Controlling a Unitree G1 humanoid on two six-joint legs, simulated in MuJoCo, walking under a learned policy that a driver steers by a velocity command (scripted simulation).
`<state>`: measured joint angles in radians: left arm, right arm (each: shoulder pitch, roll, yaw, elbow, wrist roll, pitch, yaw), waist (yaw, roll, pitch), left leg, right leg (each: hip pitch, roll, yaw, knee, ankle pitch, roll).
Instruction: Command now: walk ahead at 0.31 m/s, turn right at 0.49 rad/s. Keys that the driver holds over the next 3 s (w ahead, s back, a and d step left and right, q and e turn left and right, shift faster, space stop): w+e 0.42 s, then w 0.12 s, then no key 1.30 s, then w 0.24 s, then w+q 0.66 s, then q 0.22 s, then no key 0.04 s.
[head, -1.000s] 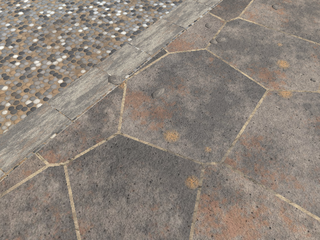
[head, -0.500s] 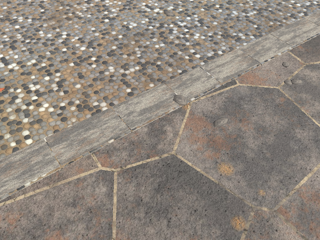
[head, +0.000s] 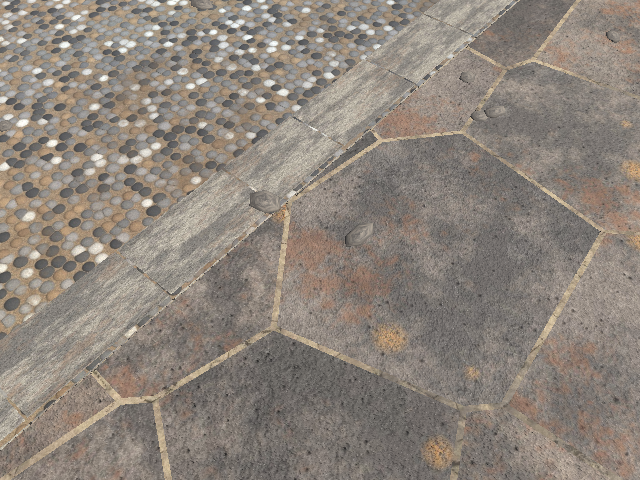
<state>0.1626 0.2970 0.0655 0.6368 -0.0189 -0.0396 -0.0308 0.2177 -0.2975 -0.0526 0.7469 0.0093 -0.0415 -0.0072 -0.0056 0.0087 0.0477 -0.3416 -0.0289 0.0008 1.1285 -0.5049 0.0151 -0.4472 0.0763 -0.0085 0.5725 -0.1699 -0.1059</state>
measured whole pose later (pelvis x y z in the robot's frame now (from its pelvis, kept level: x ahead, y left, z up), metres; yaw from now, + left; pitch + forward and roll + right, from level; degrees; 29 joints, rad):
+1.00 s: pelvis +0.37 -0.03 +0.01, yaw -21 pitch +1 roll +0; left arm 0.12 0.23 0.03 0.70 0.02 -0.02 -0.02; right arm 0.22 -0.29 -0.03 0.82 0.00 0.01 -0.03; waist -0.01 0.03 0.05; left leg -0.42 0.07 -0.04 0.86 -0.46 -0.09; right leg -0.36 0.05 -0.01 0.46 -0.11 -0.05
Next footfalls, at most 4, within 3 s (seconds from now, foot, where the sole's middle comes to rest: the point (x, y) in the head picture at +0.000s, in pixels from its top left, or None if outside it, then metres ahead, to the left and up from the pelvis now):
0.34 left None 0.28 0.15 -0.76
0.78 right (426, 478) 0.44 -0.17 -0.76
1.10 left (302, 449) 0.50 0.08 -0.76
2.56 left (363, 297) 0.86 -0.06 -0.76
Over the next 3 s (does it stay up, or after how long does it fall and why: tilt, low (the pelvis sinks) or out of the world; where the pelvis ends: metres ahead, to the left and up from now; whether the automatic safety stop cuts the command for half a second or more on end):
stays up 0.91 -0.14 0.01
